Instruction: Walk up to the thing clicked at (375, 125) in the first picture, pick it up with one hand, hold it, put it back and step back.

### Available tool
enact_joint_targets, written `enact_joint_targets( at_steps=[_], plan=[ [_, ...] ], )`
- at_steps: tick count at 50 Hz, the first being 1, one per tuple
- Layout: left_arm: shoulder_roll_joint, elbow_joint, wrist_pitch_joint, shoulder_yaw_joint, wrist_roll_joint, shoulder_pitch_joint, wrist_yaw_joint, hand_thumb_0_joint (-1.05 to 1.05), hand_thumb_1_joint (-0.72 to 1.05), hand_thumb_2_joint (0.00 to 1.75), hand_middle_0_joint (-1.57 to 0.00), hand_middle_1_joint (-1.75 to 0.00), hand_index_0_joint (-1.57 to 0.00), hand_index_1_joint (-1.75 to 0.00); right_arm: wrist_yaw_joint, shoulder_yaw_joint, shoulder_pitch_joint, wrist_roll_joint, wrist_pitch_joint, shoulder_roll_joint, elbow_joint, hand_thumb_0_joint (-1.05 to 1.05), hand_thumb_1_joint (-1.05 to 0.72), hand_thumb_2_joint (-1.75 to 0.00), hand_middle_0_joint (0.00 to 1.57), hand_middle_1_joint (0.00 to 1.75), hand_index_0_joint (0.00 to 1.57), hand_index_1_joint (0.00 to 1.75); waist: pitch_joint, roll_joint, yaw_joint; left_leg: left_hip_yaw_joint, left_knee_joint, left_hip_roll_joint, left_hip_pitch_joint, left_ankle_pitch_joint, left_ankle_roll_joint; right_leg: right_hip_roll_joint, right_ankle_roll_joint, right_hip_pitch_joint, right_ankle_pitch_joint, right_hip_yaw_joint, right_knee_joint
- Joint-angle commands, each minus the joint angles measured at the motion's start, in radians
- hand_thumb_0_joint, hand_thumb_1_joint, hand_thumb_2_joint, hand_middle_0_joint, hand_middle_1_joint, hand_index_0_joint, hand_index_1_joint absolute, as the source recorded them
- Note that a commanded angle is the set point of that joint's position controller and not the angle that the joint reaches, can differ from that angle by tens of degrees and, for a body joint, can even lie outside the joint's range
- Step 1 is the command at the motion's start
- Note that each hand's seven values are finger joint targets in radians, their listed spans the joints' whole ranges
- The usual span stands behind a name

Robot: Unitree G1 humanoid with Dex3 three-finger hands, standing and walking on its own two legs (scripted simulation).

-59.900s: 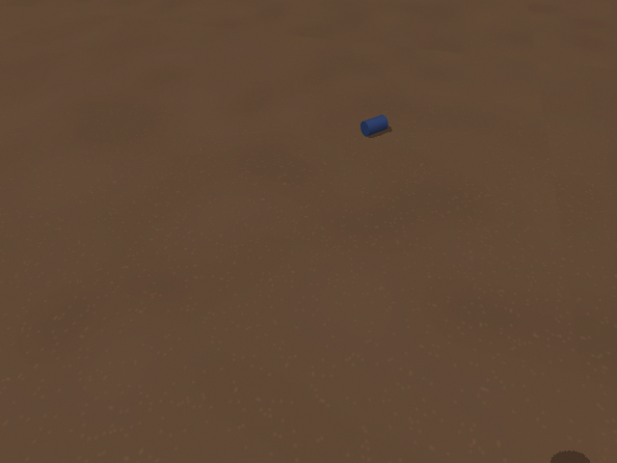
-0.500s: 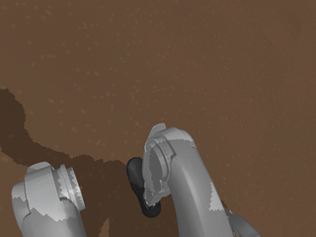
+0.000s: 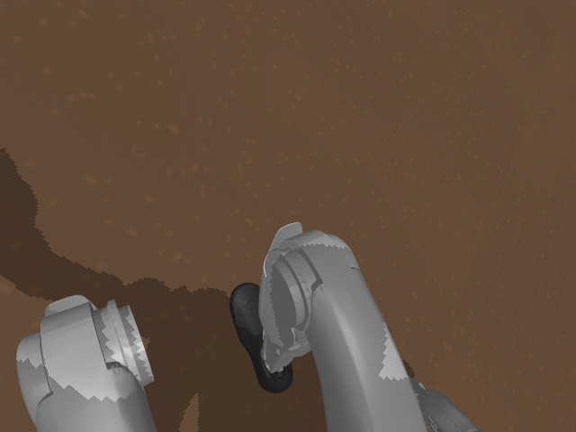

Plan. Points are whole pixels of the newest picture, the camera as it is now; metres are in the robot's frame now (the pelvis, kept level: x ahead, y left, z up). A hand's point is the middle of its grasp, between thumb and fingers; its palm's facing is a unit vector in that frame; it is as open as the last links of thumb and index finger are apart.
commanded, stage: open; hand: left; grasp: from above
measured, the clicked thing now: out of the picture +0.47 +0.33 -0.26
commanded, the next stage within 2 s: withdraw in 0.06 s
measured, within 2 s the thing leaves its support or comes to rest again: neither
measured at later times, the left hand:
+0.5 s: hand out of the picture +0.48 +0.34 -0.15, palm faces -0.27 -0.05 -0.96, open 13.9 cm
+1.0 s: hand out of the picture +0.43 +0.34 -0.07, palm faces -0.51 -0.09 -0.85, open 13.3 cm
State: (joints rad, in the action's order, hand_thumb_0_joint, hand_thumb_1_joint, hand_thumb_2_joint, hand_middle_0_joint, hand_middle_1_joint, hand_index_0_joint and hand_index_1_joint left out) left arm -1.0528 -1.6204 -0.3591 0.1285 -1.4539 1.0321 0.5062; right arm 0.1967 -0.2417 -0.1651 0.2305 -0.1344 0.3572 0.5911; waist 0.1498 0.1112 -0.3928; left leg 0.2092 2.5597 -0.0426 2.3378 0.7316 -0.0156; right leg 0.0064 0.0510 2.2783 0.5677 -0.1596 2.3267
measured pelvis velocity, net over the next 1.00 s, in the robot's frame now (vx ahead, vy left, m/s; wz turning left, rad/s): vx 0.00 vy -0.01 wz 0.14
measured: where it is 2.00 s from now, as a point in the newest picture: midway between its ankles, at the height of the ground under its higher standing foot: (207, 400)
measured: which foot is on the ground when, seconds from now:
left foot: down 0.00-1.00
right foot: down 0.00-1.00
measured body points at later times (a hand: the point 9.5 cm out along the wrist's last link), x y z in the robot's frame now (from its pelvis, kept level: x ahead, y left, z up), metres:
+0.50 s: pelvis +0.01 +0.00 +0.02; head +0.25 +0.13 +0.38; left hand +0.49 +0.34 -0.10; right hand +0.07 -0.27 -0.04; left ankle +0.06 +0.11 -0.27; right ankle +0.14 -0.12 -0.27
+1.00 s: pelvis +0.00 -0.01 +0.07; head +0.23 +0.07 +0.45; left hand +0.46 +0.34 -0.02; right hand +0.08 -0.30 -0.03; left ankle +0.06 +0.11 -0.27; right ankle +0.14 -0.12 -0.27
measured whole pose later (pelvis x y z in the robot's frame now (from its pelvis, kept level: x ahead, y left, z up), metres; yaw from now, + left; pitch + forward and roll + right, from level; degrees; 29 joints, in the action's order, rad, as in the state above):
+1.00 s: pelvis +0.00 -0.01 +0.07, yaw +8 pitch +35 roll -7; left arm -0.79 -1.37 -0.27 0.03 -1.21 1.01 0.18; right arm 0.12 -0.07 -0.19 0.10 0.01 0.35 0.67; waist -0.05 -0.02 -0.25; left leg 0.09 2.27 -0.05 2.20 0.68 0.00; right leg -0.03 0.02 2.19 0.57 -0.06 2.15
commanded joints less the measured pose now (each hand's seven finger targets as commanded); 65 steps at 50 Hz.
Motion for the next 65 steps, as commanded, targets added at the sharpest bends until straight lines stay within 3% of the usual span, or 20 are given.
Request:
enact_joint_targets(
  at_steps=[1, 8, 10, 14, 17, 19, 21, 24, 28, 30, 32, 36, 43, 46, 54, 56, 59, 62, 63, 65],
  plan=[
    [-0.238, 0.134, -0.015, 0.017, 0.032, 0.244, 0.027, 0.00, -0.43, 1.12, -0.09, -1.14, -0.10, -1.13, -0.023, 0.110, -0.194, -0.004, 0.011, 0.333, 0.010, 0.00, -0.90, -0.90, 0.20, 0.30, 0.20, 0.30, -0.655, -0.520, -0.029, -0.081, -0.290, 0.031, -0.491, -0.254, 0.010, 0.045, -0.086, -0.374, -0.153, -0.083, -0.180],
    [-0.231, 0.122, -0.023, 0.010, 0.012, 0.258, 0.045, 0.00, -0.42, 1.14, -0.10, -1.13, -0.10, -1.13, -0.028, 0.107, -0.188, 0.000, 0.015, 0.331, 0.009, 0.00, -0.90, -0.90, 0.20, 0.30, 0.20, 0.30, -0.632, -0.521, -0.036, -0.070, -0.298, 0.035, -0.506, -0.244, 0.014, 0.045, -0.086, -0.324, -0.139, -0.091, -0.170],
    [-0.217, 0.149, -0.025, -0.001, 0.011, 0.280, 0.049, 0.00, -0.51, 0.98, -0.07, -1.03, -0.08, -1.02, -0.026, 0.110, -0.190, 0.004, 0.009, 0.337, 0.001, 0.00, -0.91, -0.90, 0.20, 0.30, 0.20, 0.30, -0.634, -0.535, -0.044, -0.069, -0.300, 0.035, -0.523, -0.247, 0.018, 0.042, -0.084, -0.322, -0.142, -0.090, -0.169],
    [-0.257, 0.237, 0.001, 0.051, 0.015, 0.272, 0.067, 0.00, -0.52, 0.99, -0.07, -1.03, -0.08, -1.02, -0.020, 0.137, -0.197, -0.003, 0.000, 0.333, 0.010, 0.00, -0.91, -0.90, 0.20, 0.30, 0.20, 0.30, -0.688, -0.602, -0.003, -0.067, -0.330, 0.034, -0.558, -0.241, 0.025, 0.037, -0.091, -0.310, -0.137, -0.085, -0.160],
    [-0.186, 0.346, 0.050, 0.044, 0.051, 0.264, 0.061, 0.00, -0.52, 0.99, -0.07, -1.01, -0.08, -1.01, -0.005, 0.173, -0.189, -0.015, -0.014, 0.309, -0.005, 0.00, -0.91, -0.90, 0.20, 0.30, 0.20, 0.30, -0.785, -0.656, 0.029, -0.081, -0.353, 0.031, -0.620, -0.266, 0.029, 0.030, -0.094, -0.301, -0.163, -0.070, -0.162],
    [-0.164, 0.446, 0.093, 0.049, 0.101, 0.263, 0.059, 0.00, -0.53, 0.99, -0.07, -1.00, -0.07, -1.00, 0.006, 0.201, -0.197, -0.038, -0.011, 0.288, 0.028, 0.00, -0.91, -0.90, 0.20, 0.30, 0.20, 0.30, -0.895, -0.729, 0.091, -0.095, -0.390, 0.027, -0.663, -0.293, 0.033, 0.025, -0.101, -0.300, -0.190, -0.056, -0.159],
    [-0.112, 0.449, 0.155, 0.045, 0.132, 0.238, 0.048, 0.00, -0.52, 0.99, -0.07, -0.99, -0.07, -0.99, 0.021, 0.227, -0.201, -0.059, -0.005, 0.271, 0.036, 0.00, -0.90, -0.90, 0.20, 0.30, 0.20, 0.30, -0.929, -0.737, 0.113, -0.101, -0.426, 0.029, -0.691, -0.326, 0.038, 0.020, -0.099, -0.275, -0.206, -0.045, -0.161],
    [0.048, 0.385, 0.241, -0.032, 0.194, 0.246, 0.003, 0.00, -0.50, 0.98, -0.09, -0.98, -0.09, -0.98, 0.032, 0.246, -0.224, -0.088, 0.016, 0.247, 0.073, 0.00, -0.90, -0.90, 0.20, 0.30, 0.20, 0.30, -0.845, -0.640, 0.085, -0.101, -0.468, 0.027, -0.635, -0.276, 0.026, 0.018, -0.097, -0.228, -0.166, -0.030, -0.208],
    [0.094, 0.497, 0.326, -0.070, 0.279, 0.307, -0.088, 0.00, -0.46, 0.96, -0.14, -0.94, -0.13, -0.95, 0.021, 0.272, -0.246, -0.124, 0.059, 0.232, 0.097, 0.00, -0.90, -0.90, 0.20, 0.30, 0.20, 0.30, -0.956, -0.592, 0.117, -0.130, -0.547, 0.016, -0.683, -0.265, 0.011, 0.018, -0.104, -0.358, -0.180, 0.011, -0.284],
    [0.182, 0.470, 0.350, -0.113, 0.324, 0.304, -0.147, 0.00, -0.45, 0.95, -0.16, -0.92, -0.15, -0.93, 0.011, 0.278, -0.254, -0.141, 0.078, 0.217, 0.103, 0.00, -0.90, -0.90, 0.20, 0.30, 0.20, 0.30, -0.931, -0.513, 0.087, -0.126, -0.559, 0.016, -0.677, -0.280, 0.005, 0.018, -0.103, -0.385, -0.195, 0.017, -0.314],
    [0.186, 0.450, 0.348, -0.123, 0.341, 0.312, -0.208, 0.00, -0.42, 0.93, -0.18, -0.89, -0.17, -0.90, -0.004, 0.275, -0.260, -0.153, 0.093, 0.205, 0.097, 0.00, -0.90, -0.90, 0.20, 0.30, 0.20, 0.30, -0.882, -0.428, 0.068, -0.130, -0.562, 0.008, -0.594, -0.239, -0.007, 0.018, -0.102, -0.410, -0.166, 0.029, -0.346],
    [0.119, 0.345, 0.308, -0.103, 0.323, 0.233, -0.304, 0.00, -0.38, 0.90, -0.23, -0.85, -0.22, -0.87, -0.043, 0.260, -0.247, -0.156, 0.114, 0.196, 0.069, 0.00, -0.91, -0.91, 0.20, 0.30, 0.20, 0.30, -0.753, -0.216, 0.085, -0.188, -0.533, -0.019, -0.406, -0.191, -0.034, 0.010, -0.098, -0.529, -0.099, 0.063, -0.431],
    [0.036, 0.369, 0.155, -0.067, 0.287, 0.216, -0.350, 0.00, -0.37, 0.89, -0.23, -0.85, -0.22, -0.86, -0.088, 0.237, -0.199, -0.144, 0.135, 0.172, 0.034, 0.00, -0.91, -0.90, 0.20, 0.30, 0.20, 0.30, -0.755, -0.222, 0.125, -0.217, -0.525, -0.026, -0.396, -0.124, -0.029, 0.002, -0.092, -0.552, 0.014, 0.090, -0.447],
    [0.013, 0.386, 0.093, -0.060, 0.263, 0.251, -0.317, 0.00, -0.39, 0.91, -0.20, -0.87, -0.19, -0.88, -0.097, 0.231, -0.201, -0.135, 0.138, 0.175, 0.047, 0.00, -0.90, -0.90, 0.20, 0.30, 0.20, 0.30, -0.803, -0.246, 0.129, -0.212, -0.510, -0.022, -0.409, -0.126, -0.029, 0.004, -0.089, -0.546, 0.012, 0.088, -0.424],
    [0.044, 0.288, 0.040, -0.089, 0.183, 0.448, -0.130, 0.00, -0.46, 0.95, -0.13, -0.95, -0.14, -0.95, -0.088, 0.217, -0.240, -0.095, 0.103, 0.196, 0.105, 0.00, -0.91, -0.90, 0.20, 0.30, 0.20, 0.30, -0.828, -0.424, 0.063, -0.169, -0.484, -0.009, -0.540, -0.150, -0.007, 0.010, -0.091, -0.372, -0.041, 0.022, -0.319],
    [-0.031, 0.298, 0.050, -0.049, 0.149, 0.486, -0.084, 0.00, -0.46, 0.95, -0.13, -0.95, -0.14, -0.95, -0.087, 0.219, -0.243, -0.086, 0.096, 0.210, 0.114, 0.00, -0.91, -0.90, 0.20, 0.30, 0.20, 0.30, -0.886, -0.485, 0.083, -0.163, -0.477, -0.008, -0.587, -0.184, 0.000, 0.006, -0.094, -0.347, -0.072, 0.014, -0.286],
    [-0.044, 0.309, 0.091, -0.011, 0.127, 0.461, -0.036, 0.00, -0.41, 0.90, -0.18, -0.92, -0.18, -0.91, -0.081, 0.233, -0.258, -0.078, 0.081, 0.216, 0.110, 0.00, -0.90, -0.90, 0.20, 0.30, 0.20, 0.30, -0.946, -0.565, 0.092, -0.157, -0.489, -0.006, -0.670, -0.242, 0.010, -0.004, -0.094, -0.322, -0.125, 0.008, -0.249],
    [-0.072, 0.327, 0.147, 0.036, 0.142, 0.430, -0.017, 0.00, -0.31, 0.94, -0.25, -0.82, -0.23, -0.81, -0.071, 0.252, -0.258, -0.087, 0.073, 0.230, 0.098, 0.00, -0.88, -0.89, 0.20, 0.30, 0.20, 0.30, -0.995, -0.605, 0.107, -0.138, -0.515, -0.002, -0.711, -0.264, 0.019, -0.018, -0.098, -0.300, -0.146, 0.009, -0.233],
    [-0.061, 0.353, 0.167, 0.036, 0.149, 0.406, -0.019, 0.00, -0.38, 0.88, -0.19, -0.89, -0.20, -0.88, -0.066, 0.255, -0.263, -0.091, 0.074, 0.223, 0.091, 0.00, -0.90, -0.90, 0.20, 0.30, 0.20, 0.30, -1.031, -0.639, 0.120, -0.142, -0.527, -0.001, -0.739, -0.289, 0.021, -0.019, -0.098, -0.318, -0.163, 0.012, -0.232],
    [-0.035, 0.381, 0.205, 0.029, 0.169, 0.379, -0.037, 0.00, -0.22, 0.96, -0.25, -0.73, -0.23, -0.72, -0.057, 0.268, -0.266, -0.103, 0.075, 0.218, 0.090, 0.00, -0.88, -0.89, 0.20, 0.30, 0.20, 0.30, -1.067, -0.640, 0.136, -0.141, -0.546, 0.002, -0.765, -0.302, 0.021, -0.017, -0.103, -0.332, -0.175, 0.016, -0.243]
  ],
)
